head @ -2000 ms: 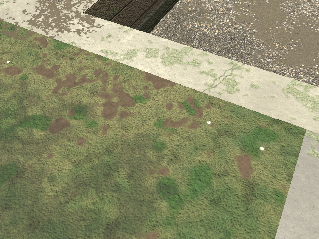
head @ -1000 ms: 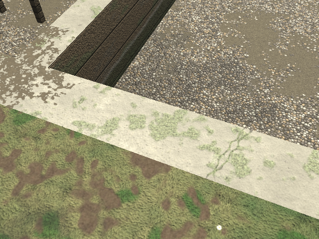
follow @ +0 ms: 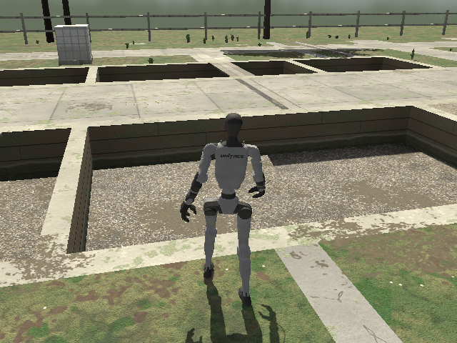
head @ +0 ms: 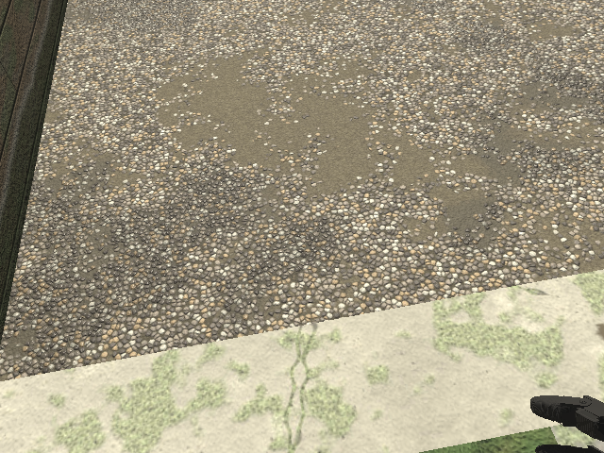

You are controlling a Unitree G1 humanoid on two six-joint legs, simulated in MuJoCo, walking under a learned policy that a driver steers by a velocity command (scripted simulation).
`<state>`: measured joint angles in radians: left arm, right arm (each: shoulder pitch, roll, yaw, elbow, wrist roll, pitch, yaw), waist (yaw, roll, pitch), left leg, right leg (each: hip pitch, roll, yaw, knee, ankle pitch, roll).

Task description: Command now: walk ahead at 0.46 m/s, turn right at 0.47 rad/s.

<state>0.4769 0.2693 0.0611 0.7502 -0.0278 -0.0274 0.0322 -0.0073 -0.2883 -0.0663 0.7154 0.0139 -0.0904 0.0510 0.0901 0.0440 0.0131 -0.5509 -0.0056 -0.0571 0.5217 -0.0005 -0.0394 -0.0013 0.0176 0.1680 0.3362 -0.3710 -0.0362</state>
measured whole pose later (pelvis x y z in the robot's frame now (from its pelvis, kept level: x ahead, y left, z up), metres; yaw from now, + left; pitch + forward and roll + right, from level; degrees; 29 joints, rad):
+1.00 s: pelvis +0.44 +0.03 -0.04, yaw +16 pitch +0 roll -2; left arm 0.43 0.26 0.05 0.81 0.02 -0.02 0.03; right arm 0.15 -0.24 -0.05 0.61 -0.02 0.05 0.02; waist 0.05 0.00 0.02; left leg -0.51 -0.02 0.03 0.73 -0.21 0.12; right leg -0.20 -0.12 -0.20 0.85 -0.51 0.04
